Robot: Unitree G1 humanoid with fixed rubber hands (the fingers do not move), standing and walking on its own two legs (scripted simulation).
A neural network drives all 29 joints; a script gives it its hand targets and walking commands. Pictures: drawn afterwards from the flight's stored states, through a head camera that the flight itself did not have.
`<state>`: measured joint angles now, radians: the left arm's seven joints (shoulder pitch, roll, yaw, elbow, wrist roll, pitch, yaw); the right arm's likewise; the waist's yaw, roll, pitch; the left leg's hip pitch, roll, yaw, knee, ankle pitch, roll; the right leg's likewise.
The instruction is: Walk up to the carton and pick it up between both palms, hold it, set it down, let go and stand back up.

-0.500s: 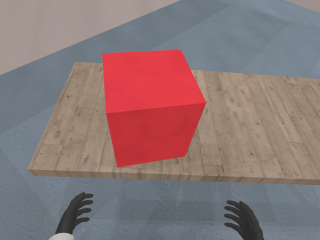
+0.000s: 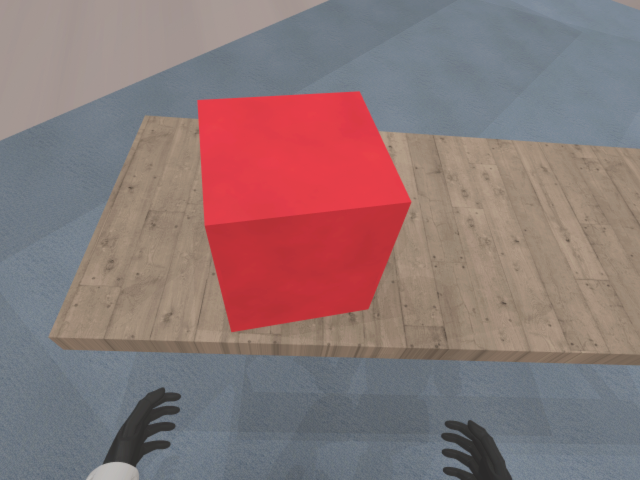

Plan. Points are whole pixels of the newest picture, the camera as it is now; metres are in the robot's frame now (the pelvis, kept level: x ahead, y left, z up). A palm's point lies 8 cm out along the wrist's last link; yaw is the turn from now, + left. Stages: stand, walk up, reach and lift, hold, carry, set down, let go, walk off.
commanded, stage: let go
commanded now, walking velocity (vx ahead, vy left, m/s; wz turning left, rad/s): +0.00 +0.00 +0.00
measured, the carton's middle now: (292, 216) +0.46 +0.06 +0.04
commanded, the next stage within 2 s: stand in 0.50 s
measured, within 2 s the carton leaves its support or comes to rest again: neither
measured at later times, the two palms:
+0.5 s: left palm (135, 450) +0.18 +0.23 -0.08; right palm out of the picture +0.14 -0.22 -0.09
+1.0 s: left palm out of the picture +0.08 +0.31 -0.12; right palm out of the picture +0.13 -0.25 -0.08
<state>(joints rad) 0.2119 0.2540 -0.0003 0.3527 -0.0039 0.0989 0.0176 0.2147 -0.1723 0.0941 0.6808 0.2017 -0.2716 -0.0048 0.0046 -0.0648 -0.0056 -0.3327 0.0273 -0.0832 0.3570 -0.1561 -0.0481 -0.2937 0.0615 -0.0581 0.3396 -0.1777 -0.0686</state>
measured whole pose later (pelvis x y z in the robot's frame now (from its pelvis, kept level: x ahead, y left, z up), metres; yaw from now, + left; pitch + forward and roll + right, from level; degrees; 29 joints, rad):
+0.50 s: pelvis +0.01 -0.01 +0.00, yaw +0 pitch +7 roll +0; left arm 0.19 0.25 0.00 0.39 0.03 0.10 0.01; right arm 0.21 -0.17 0.09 0.76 0.19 -0.33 0.00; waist -0.01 -0.06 0.00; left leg -0.32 0.03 -0.08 0.36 -0.17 -0.06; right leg -0.29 0.06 -0.06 0.37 -0.20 -0.07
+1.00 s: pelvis +0.00 +0.02 -0.01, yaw +0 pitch +2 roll -2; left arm 0.28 0.37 0.00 0.83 0.03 -0.03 0.01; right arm 0.21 -0.34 0.08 0.78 0.09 -0.05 -0.01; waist 0.02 -0.04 -0.13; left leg -0.32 0.02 -0.08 0.55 -0.27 -0.02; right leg -0.25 0.06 -0.06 0.46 -0.26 -0.05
